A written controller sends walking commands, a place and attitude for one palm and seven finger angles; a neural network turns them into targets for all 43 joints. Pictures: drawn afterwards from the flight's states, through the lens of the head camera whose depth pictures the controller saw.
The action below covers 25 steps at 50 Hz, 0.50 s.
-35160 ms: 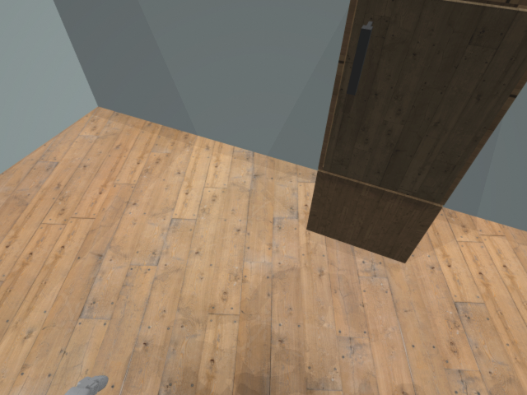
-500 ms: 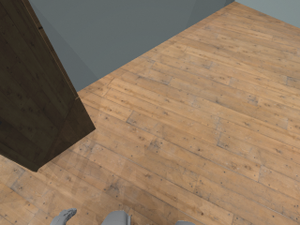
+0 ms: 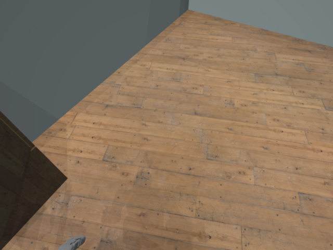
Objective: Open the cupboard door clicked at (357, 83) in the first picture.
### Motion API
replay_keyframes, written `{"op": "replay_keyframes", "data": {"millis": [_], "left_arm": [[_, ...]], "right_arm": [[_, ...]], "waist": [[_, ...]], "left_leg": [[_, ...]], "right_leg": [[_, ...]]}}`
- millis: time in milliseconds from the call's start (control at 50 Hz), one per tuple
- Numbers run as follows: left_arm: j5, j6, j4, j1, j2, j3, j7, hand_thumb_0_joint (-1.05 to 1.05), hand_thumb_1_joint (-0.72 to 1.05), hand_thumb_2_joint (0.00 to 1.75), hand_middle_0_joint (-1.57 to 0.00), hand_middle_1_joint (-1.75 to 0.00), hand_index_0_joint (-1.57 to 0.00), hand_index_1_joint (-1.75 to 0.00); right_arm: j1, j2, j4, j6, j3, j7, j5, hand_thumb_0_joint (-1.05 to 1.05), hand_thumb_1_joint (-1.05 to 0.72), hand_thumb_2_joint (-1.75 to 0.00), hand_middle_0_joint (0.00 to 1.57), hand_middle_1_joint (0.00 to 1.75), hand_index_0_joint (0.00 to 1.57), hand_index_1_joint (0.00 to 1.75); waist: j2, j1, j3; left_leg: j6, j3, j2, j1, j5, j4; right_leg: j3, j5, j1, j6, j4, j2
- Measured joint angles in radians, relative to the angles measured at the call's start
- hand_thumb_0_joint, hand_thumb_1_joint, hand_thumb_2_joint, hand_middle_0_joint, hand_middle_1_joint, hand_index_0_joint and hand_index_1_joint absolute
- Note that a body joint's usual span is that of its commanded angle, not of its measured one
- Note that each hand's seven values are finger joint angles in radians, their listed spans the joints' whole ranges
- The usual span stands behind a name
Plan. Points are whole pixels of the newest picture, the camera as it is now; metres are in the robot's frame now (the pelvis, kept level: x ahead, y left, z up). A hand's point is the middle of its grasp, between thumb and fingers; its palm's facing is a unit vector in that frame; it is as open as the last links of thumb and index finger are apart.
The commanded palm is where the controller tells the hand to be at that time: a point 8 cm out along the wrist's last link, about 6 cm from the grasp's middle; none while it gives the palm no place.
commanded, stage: walk to a spot facing it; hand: left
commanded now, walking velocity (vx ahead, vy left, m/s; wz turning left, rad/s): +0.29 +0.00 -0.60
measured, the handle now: out of the picture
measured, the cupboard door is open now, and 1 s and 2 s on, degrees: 37 37 37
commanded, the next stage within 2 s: turn to face it in 1.26 s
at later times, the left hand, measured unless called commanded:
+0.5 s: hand (116, 192) +0.29 +0.17 -0.15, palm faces -0.29 -0.94 -0.16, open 7.4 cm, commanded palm none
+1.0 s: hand (171, 140) +0.48 +0.01 -0.15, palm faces -0.46 -0.86 -0.21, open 7.1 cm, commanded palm none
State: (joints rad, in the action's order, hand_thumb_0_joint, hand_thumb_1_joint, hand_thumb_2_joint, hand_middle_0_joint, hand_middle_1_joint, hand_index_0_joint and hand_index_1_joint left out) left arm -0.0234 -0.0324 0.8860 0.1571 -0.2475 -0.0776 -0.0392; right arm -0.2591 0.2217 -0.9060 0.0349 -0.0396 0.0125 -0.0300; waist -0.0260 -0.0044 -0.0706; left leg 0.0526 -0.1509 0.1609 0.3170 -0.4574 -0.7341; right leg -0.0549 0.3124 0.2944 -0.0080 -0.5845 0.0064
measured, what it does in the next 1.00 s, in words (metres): walks ahead, turning right: left foot, then right foot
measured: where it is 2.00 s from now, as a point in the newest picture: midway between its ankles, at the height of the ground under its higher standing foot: (224, 173)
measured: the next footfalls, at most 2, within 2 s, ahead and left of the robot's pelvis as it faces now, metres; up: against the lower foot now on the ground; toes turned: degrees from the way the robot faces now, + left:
left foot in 0.28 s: +0.17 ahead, +0.13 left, +0.00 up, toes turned -6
right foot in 0.70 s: +0.29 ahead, -0.19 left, +0.00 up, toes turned -31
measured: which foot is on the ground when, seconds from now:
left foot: up 0.00-0.26, down 0.28-0.70, up 0.72-1.00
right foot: down 0.00-0.26, up 0.28-0.68, down 0.70-1.00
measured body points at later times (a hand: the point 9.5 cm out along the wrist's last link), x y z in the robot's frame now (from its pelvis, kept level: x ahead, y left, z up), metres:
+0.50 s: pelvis +0.14 +0.01 +0.02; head +0.20 +0.02 +0.47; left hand +0.30 +0.22 -0.13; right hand +0.08 -0.23 -0.11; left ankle +0.13 +0.13 -0.72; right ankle +0.13 -0.13 -0.65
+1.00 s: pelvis +0.34 -0.13 +0.02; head +0.39 -0.16 +0.47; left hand +0.51 +0.06 -0.13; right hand +0.30 -0.38 -0.13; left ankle +0.49 -0.04 -0.68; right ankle +0.25 -0.17 -0.72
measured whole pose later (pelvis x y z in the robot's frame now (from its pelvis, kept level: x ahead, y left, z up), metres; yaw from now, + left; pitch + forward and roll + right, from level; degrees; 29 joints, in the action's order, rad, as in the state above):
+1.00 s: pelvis +0.34 -0.13 +0.02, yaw -30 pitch +2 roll +0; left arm -0.01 0.06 1.02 0.23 -0.20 -0.07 -0.01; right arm -0.16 0.18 -0.96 -0.02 -0.05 -0.02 -0.03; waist 0.00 -0.02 -0.07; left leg 0.06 -0.06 0.12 0.56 -0.23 -0.82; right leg -0.04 0.28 0.10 -0.07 -0.36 -0.05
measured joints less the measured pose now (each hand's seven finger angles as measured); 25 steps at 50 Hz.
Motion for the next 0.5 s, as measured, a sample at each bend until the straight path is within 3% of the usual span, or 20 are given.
{"op": "replay_keyframes", "data": {"millis": [60,120,220,280,320,380,440,500], "left_arm": [[0.001,0.013,0.018,0.023,0.021,0.005,0.017,0.01,0.91,0.90,-0.20,-0.30,-0.20,-0.30],[-0.002,0.024,0.038,0.066,0.030,0.005,0.029,0.01,0.91,0.90,-0.20,-0.30,-0.20,-0.30],[-0.004,0.033,0.081,0.123,0.030,0.006,0.018,0.01,0.91,0.90,-0.20,-0.30,-0.20,-0.30],[0.001,0.023,0.099,0.157,0.037,0.003,0.007,0.01,0.90,0.90,-0.20,-0.30,-0.20,-0.30],[0.002,0.007,0.116,0.147,0.030,-0.002,0.002,0.01,0.91,0.90,-0.20,-0.30,-0.20,-0.30],[-0.006,0.004,0.118,0.110,0.012,-0.012,-0.012,0.01,0.91,0.90,-0.20,-0.30,-0.20,-0.30],[-0.009,0.004,0.089,0.047,0.002,-0.015,-0.025,0.01,0.91,0.90,-0.20,-0.30,-0.20,-0.30],[-0.008,0.007,0.055,-0.012,0.004,-0.012,-0.033,0.01,0.91,0.90,-0.20,-0.30,-0.19,-0.30]], "right_arm": [[0.025,0.028,-0.023,0.023,-0.016,-0.011,0.004,0.01,-0.91,-0.90,0.21,0.30,0.20,0.30],[0.050,0.032,-0.019,0.015,-0.025,-0.022,0.003,0.01,-0.91,-0.90,0.20,0.30,0.20,0.30],[0.095,0.018,0.018,-0.023,-0.026,-0.027,0.006,0.01,-0.91,-0.90,0.20,0.30,0.20,0.30],[0.093,0.022,0.043,-0.063,-0.016,-0.019,0.004,0.01,-0.91,-0.90,0.20,0.30,0.20,0.30],[0.091,0.009,0.043,-0.086,-0.008,-0.005,-0.010,0.01,-0.91,-0.90,0.20,0.30,0.20,0.30],[0.045,-0.019,0.036,-0.095,0.009,-0.002,-0.018,0.00,-0.91,-0.90,0.20,0.30,0.20,0.30],[-0.016,-0.037,0.005,-0.100,0.018,0.003,-0.016,0.00,-0.91,-0.90,0.20,0.30,0.20,0.30],[-0.073,-0.041,-0.033,-0.096,0.020,0.004,-0.015,0.00,-0.91,-0.90,0.20,0.30,0.20,0.30]], "waist": [[-0.021,-0.003,-0.008],[0.004,0.003,-0.005],[0.056,0.021,-0.012],[0.048,0.023,0.006],[0.059,0.019,-0.001],[0.074,0.013,-0.002],[0.069,0.010,-0.008],[0.052,0.000,-0.012]], "left_leg": [[-0.002,0.089,-0.043,0.100,-0.050,-0.247],[0.006,0.097,-0.072,0.154,0.013,-0.283],[0.010,0.095,-0.106,0.118,0.076,-0.028],[-0.009,0.095,-0.106,0.033,0.132,0.180],[-0.048,0.069,-0.100,0.035,0.171,0.127],[-0.059,0.029,-0.084,-0.029,0.157,0.162],[-0.044,0.000,-0.068,-0.108,0.173,0.257],[-0.035,-0.035,-0.053,-0.176,0.173,0.326]], "right_leg": [[0.014,0.013,-0.017,-0.015,-0.008,-0.017],[0.054,-0.008,-0.061,-0.010,0.068,-0.017],[0.131,-0.013,-0.108,0.004,0.124,-0.011],[0.158,0.067,-0.083,0.003,0.028,-0.030],[0.134,0.170,0.002,-0.004,-0.215,-0.026],[0.063,0.127,0.135,0.001,-0.497,0.003],[0.013,0.033,0.230,0.019,-0.543,0.042],[-0.009,-0.032,0.281,0.024,-0.447,0.067]]}}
